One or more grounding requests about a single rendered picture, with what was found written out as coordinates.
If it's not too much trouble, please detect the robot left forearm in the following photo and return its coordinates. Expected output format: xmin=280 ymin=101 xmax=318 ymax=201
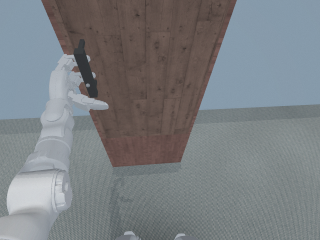
xmin=6 ymin=98 xmax=75 ymax=214

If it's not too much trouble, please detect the handle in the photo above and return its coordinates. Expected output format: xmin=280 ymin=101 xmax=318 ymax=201
xmin=73 ymin=39 xmax=98 ymax=98

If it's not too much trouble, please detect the left robot upper arm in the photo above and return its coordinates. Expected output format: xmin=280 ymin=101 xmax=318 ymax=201
xmin=0 ymin=168 xmax=73 ymax=240

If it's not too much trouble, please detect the cupboard door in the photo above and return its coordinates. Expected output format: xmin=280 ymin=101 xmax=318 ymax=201
xmin=48 ymin=0 xmax=232 ymax=139

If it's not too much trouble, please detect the left robot hand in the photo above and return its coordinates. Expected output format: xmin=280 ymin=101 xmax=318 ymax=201
xmin=49 ymin=54 xmax=109 ymax=112

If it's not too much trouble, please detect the left robot shin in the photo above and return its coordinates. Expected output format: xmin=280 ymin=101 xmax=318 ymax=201
xmin=124 ymin=231 xmax=135 ymax=236

